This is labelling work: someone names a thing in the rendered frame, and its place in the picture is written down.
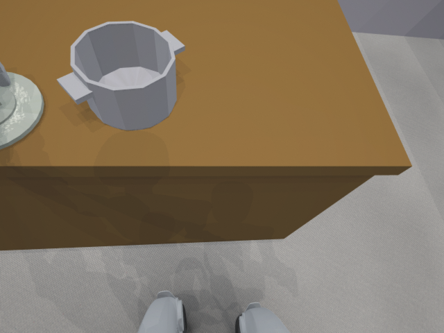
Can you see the right robot shin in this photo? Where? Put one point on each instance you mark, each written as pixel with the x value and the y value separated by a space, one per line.
pixel 252 305

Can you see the pot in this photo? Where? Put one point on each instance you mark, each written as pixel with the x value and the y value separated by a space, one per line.
pixel 126 71

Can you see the table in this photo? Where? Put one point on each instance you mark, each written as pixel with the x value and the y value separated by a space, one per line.
pixel 277 118

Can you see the left robot thigh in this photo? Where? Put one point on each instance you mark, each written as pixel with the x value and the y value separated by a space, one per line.
pixel 165 315

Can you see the lid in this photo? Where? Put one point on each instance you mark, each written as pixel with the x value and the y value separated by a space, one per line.
pixel 21 109

